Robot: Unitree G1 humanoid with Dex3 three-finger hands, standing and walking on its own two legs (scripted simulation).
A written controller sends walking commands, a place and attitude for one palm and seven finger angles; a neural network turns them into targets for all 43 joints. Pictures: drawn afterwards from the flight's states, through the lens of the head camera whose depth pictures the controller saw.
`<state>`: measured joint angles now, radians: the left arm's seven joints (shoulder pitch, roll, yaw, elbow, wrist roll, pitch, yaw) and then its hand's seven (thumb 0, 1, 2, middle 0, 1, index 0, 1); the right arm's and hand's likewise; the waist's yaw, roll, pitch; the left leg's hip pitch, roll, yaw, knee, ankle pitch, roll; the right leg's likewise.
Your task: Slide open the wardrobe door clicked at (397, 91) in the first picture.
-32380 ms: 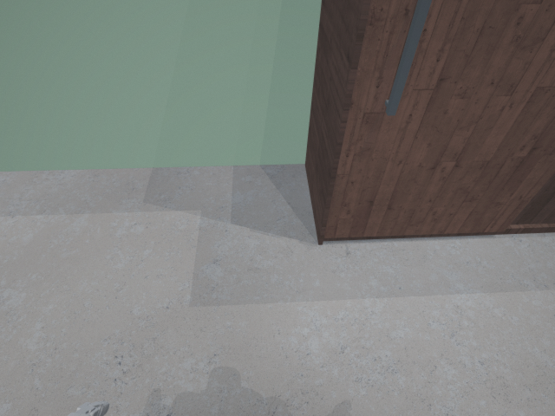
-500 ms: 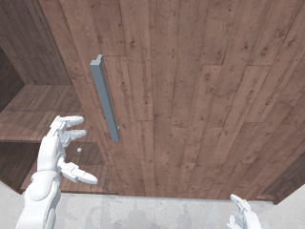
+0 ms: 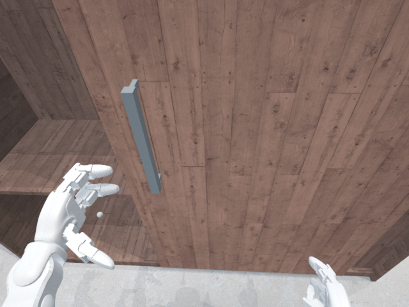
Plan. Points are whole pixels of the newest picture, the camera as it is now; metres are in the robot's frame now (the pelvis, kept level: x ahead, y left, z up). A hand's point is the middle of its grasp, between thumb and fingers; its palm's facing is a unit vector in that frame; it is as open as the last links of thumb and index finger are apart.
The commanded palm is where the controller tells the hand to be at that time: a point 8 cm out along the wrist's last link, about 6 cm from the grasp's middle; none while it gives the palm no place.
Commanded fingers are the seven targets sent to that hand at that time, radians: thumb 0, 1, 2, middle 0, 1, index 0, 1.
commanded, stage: draw the hand back to the body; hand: left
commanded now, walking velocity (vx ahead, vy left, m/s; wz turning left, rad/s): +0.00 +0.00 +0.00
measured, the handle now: (147, 144) +0.43 +0.17 +0.10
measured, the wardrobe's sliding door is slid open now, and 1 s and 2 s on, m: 0.66 0.66 0.66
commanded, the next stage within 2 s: step back with the hand held close in 1.38 s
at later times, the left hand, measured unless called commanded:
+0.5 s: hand (60, 225) +0.20 +0.24 +0.14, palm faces +0.34 -0.89 -0.30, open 13.6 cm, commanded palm +0.16 +0.28 +0.15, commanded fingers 0.00 0.03 0.48 -0.23 -0.81 -0.23 -0.81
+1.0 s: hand (31, 207) +0.21 +0.28 +0.17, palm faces +0.43 -0.81 -0.40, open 8.8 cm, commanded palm +0.17 +0.31 +0.19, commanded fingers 0.00 0.90 0.90 -0.20 -0.30 -0.20 -0.30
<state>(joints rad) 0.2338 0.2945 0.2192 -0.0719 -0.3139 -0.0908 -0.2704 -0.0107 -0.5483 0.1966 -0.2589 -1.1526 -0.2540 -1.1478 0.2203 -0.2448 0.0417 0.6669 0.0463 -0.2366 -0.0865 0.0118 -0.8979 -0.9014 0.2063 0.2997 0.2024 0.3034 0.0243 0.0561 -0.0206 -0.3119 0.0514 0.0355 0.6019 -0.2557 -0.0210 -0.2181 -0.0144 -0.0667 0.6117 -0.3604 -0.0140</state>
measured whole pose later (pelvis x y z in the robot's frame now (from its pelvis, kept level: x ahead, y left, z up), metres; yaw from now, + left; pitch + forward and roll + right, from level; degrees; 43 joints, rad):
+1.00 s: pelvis +0.02 +0.02 +0.02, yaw -2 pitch -6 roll +0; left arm 0.49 0.35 0.33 -0.41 -0.07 -0.09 0.12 0.01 0.58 0.75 -0.22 -0.49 -0.22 -0.48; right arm 0.18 -0.22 0.00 0.69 -0.01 -0.15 -0.07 0.01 -0.90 -0.90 0.21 0.30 0.20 0.30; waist 0.07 0.06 0.04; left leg -0.09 0.04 0.08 0.40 -0.20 0.00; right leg 0.01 -0.02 -0.03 0.35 -0.26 0.01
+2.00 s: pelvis -0.04 +0.04 +0.01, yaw -3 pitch +0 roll -1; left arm 0.54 0.41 0.41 -0.48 -0.06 -0.17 0.15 0.02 0.89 0.89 -0.22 -0.30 -0.21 -0.30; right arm 0.18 -0.22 0.00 0.59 0.01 -0.07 -0.11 0.01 -0.90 -0.90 0.21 0.30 0.20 0.30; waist 0.03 0.05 0.03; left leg -0.36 0.04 0.10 0.52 -0.16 0.04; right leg -0.27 -0.02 -0.01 0.50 -0.22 0.04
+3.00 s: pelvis -0.24 +0.07 +0.00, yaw -2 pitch +1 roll +0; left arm 0.55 0.44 0.42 -0.63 -0.05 -0.14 0.15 0.02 0.89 0.90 -0.21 -0.30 -0.21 -0.30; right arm 0.27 -0.13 0.04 0.64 -0.02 -0.12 -0.04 0.01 -0.90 -0.90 0.21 0.30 0.20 0.30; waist 0.00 -0.09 -0.03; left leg -0.56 -0.01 0.05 0.77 -0.37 -0.03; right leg -0.18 0.06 0.00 0.51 -0.44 -0.13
